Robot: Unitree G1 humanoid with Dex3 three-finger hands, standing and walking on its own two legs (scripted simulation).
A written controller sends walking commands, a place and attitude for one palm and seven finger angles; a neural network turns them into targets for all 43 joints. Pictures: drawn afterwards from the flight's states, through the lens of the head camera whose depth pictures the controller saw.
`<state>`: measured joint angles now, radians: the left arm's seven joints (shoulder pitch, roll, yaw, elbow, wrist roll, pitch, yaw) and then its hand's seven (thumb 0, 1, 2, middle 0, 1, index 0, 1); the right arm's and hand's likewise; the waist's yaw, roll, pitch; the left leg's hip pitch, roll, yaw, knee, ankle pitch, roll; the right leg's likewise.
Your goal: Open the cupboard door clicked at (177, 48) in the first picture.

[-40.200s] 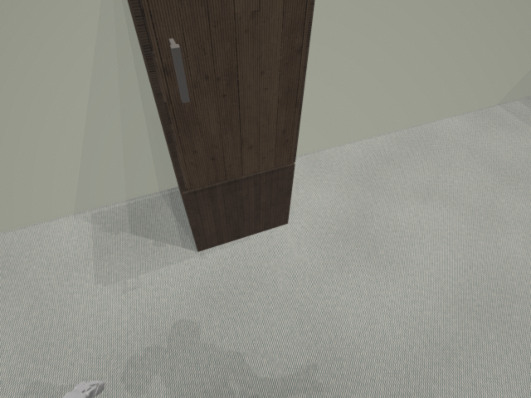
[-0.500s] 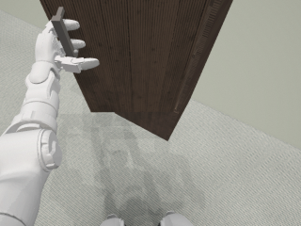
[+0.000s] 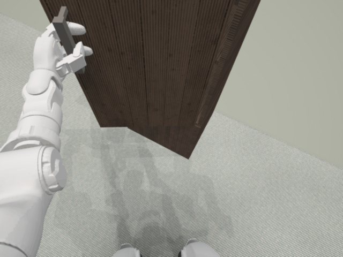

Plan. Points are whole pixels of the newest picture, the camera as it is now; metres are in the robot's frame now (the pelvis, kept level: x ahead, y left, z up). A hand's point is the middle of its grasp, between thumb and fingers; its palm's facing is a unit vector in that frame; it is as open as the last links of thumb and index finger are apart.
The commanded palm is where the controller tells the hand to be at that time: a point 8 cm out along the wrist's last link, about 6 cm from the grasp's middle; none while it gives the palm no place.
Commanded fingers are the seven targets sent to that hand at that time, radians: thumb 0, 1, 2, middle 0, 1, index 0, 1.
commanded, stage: pull the door open along its arc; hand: left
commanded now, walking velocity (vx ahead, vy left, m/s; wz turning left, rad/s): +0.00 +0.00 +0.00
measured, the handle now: (72, 42) +0.59 +0.16 +0.13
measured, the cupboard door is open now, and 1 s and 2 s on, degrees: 31 44 69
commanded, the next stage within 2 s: none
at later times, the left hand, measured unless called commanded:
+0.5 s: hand (81, 81) +0.47 +0.13 +0.13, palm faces -0.09 -1.00 +0.00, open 5.6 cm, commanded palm +0.43 +0.19 +0.13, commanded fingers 0.00 0.90 0.90 -0.40 -1.35 -0.40 -1.35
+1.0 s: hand (89, 85) +0.46 +0.11 +0.13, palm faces +0.21 -0.98 +0.01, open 5.5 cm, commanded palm +0.43 +0.17 +0.13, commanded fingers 0.00 0.90 0.90 -0.40 -1.35 -0.40 -1.35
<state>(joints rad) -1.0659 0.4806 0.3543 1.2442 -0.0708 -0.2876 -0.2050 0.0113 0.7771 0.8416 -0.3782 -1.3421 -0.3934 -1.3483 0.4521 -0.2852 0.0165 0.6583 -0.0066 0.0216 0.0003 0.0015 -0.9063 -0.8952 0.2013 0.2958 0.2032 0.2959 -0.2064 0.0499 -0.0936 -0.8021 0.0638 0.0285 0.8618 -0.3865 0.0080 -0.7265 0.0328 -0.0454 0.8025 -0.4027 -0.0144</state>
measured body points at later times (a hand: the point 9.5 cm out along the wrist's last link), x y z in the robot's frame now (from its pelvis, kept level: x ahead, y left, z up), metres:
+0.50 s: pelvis +0.02 +0.00 +0.01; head +0.08 -0.01 +0.46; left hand +0.47 +0.19 +0.13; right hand +0.04 -0.26 -0.11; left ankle +0.01 +0.11 -0.70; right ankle -0.02 -0.11 -0.70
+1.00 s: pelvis -0.02 -0.02 +0.01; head +0.04 -0.03 +0.46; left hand +0.44 +0.17 +0.13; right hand +0.04 -0.27 -0.12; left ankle +0.01 +0.11 -0.70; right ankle -0.02 -0.11 -0.70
